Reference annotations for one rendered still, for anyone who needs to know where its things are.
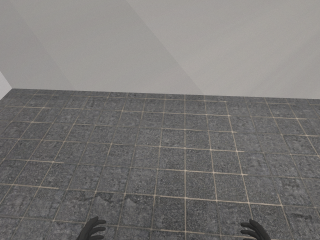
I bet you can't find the robot left hand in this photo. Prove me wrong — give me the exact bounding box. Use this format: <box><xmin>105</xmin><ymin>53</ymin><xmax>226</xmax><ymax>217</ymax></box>
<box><xmin>76</xmin><ymin>216</ymin><xmax>106</xmax><ymax>240</ymax></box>

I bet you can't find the robot right hand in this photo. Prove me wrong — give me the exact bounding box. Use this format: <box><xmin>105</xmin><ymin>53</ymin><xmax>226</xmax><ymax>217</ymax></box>
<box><xmin>240</xmin><ymin>219</ymin><xmax>271</xmax><ymax>240</ymax></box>

